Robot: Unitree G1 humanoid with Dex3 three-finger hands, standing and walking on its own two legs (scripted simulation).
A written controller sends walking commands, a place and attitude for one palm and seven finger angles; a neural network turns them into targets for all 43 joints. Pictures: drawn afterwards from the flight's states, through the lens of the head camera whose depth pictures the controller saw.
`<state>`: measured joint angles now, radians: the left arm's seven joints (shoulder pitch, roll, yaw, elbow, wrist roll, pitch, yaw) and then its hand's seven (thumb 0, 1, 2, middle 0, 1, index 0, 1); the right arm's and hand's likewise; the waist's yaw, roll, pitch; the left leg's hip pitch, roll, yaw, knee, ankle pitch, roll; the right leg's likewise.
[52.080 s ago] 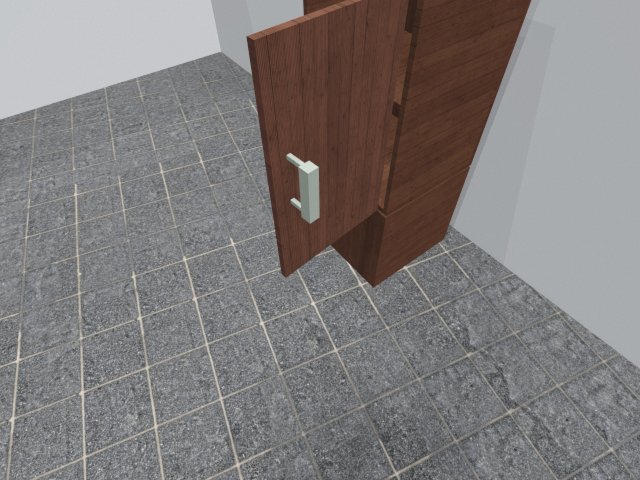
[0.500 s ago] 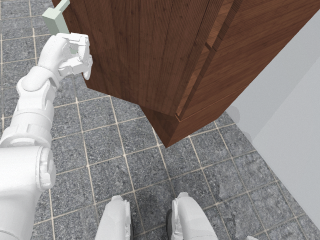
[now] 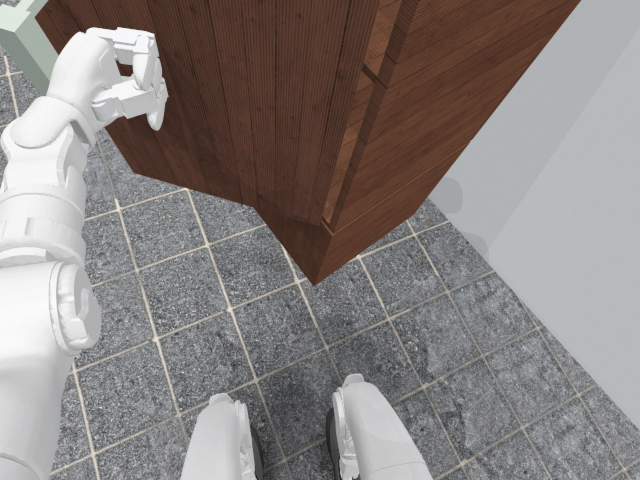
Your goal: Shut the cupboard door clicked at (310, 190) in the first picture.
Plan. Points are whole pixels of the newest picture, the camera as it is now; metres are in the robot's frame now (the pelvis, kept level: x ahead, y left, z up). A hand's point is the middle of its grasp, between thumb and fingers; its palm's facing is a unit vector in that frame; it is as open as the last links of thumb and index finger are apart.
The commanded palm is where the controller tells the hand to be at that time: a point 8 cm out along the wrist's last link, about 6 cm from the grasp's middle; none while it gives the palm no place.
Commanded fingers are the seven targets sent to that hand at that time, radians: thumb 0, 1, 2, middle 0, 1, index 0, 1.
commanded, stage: push the door shut along its arc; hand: left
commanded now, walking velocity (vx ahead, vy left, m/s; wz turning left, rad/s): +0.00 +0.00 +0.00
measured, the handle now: (60, 58) +0.59 +0.22 +0.08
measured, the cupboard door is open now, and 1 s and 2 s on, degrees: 38 31 31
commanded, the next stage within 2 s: pull the fist back off the door in 0.24 s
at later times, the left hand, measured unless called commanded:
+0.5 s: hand (175, 77) +0.56 +0.10 +0.08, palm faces -0.08 -0.99 +0.11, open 3.1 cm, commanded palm +0.55 +0.12 +0.08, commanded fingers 0.00 0.90 0.90 -1.30 -1.50 -1.30 -1.50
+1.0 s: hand (179, 110) +0.52 +0.10 +0.08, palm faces +0.01 -1.00 -0.03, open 3.1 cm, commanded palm +0.48 +0.14 +0.08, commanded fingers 0.00 0.90 0.90 -1.30 -1.50 -1.30 -1.50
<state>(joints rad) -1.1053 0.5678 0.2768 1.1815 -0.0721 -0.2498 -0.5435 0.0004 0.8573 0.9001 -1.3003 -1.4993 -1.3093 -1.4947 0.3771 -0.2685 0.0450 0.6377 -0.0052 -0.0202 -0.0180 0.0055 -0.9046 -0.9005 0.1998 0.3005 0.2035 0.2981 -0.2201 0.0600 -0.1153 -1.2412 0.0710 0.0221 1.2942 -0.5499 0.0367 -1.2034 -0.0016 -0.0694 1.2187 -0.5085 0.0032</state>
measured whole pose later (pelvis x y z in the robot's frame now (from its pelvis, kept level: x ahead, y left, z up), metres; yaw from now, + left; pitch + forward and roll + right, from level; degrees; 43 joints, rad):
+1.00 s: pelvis +0.00 -0.01 +0.02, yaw +1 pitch +25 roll -2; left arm -0.90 0.31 0.31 1.14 -0.03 -0.46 -0.02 0.02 0.90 0.90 -1.30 -1.50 -1.30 -1.49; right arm 0.46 -0.26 0.00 0.63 -0.05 0.04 0.08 0.01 -0.91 -0.90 0.20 0.30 0.20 0.30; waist -0.19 0.06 -0.14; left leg -1.11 0.07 0.04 1.17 -0.51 0.02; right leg -1.09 0.00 -0.05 1.13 -0.48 -0.01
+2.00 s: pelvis +0.03 -0.01 +0.10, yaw +2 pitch +4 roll +0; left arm 0.03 0.26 0.07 0.14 -0.12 -0.14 -0.02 0.02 0.90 0.89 -1.16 -1.34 -1.16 -1.33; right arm 0.20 -0.24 0.01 0.52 0.06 0.04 -0.08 0.01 -0.91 -0.90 0.19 0.30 0.20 0.30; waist 0.00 0.04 -0.08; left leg -0.39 0.02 0.06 0.68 -0.36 0.02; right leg -0.39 -0.02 -0.04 0.67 -0.35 0.00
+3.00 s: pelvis +0.04 -0.02 +0.13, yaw +3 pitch -4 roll +0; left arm 0.46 0.34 0.34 -0.37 -0.07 -0.07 0.10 0.02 0.89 0.89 -0.22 -0.30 -0.22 -0.30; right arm 0.20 -0.23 0.02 0.63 0.01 -0.09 -0.08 0.01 -0.90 -0.90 0.20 0.30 0.20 0.30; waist 0.06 0.08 0.00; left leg -0.08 0.02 0.05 0.41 -0.26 0.00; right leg -0.07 -0.01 -0.06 0.39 -0.25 -0.01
